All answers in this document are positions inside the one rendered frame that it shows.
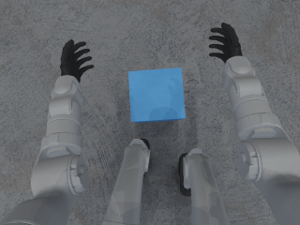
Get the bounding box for left robot upper arm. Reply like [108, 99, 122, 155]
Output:
[0, 154, 90, 225]

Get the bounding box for left robot hand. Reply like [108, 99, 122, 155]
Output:
[60, 39, 94, 83]

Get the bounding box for left robot thigh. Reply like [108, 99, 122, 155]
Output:
[101, 143, 151, 225]

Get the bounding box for carton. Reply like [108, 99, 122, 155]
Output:
[128, 67, 186, 123]

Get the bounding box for robot right forearm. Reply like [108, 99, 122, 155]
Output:
[222, 55, 300, 157]

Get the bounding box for left robot shin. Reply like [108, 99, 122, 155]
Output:
[124, 139, 146, 155]

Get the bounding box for right robot hand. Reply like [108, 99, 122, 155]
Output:
[209, 22, 243, 64]

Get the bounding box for right robot upper arm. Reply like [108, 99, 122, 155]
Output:
[236, 137, 300, 225]

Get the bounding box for robot left forearm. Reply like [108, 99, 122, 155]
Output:
[31, 75, 83, 196]

